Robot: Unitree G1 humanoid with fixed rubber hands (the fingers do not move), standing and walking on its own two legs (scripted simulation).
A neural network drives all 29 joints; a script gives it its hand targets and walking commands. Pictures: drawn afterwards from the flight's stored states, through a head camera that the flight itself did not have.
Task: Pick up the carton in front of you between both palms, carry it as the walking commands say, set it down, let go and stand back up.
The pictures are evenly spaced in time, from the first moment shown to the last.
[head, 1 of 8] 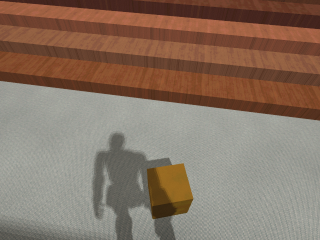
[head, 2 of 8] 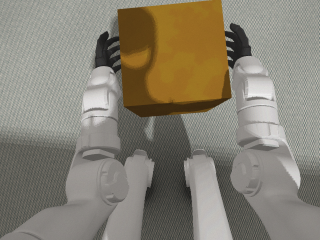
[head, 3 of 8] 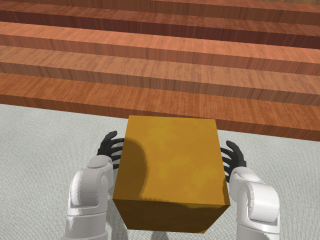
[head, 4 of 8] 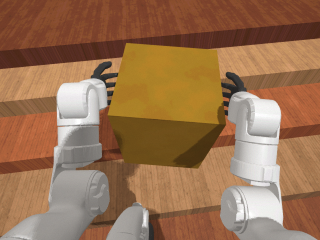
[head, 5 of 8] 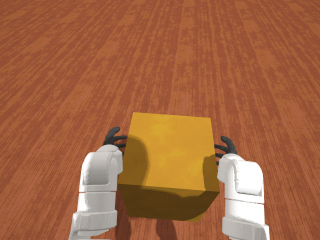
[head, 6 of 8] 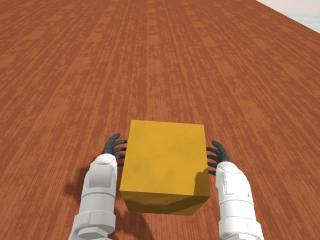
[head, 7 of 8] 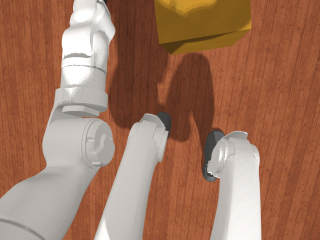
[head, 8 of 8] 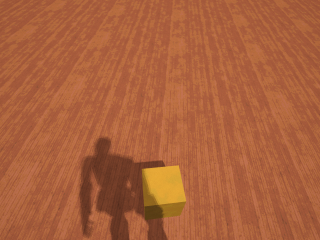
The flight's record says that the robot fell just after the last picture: no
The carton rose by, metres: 1.88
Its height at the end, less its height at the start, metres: +1.12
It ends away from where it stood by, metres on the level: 5.91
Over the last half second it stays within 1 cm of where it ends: yes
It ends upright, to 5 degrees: yes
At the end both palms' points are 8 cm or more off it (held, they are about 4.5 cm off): yes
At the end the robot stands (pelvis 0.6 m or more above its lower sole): yes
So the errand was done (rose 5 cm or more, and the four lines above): yes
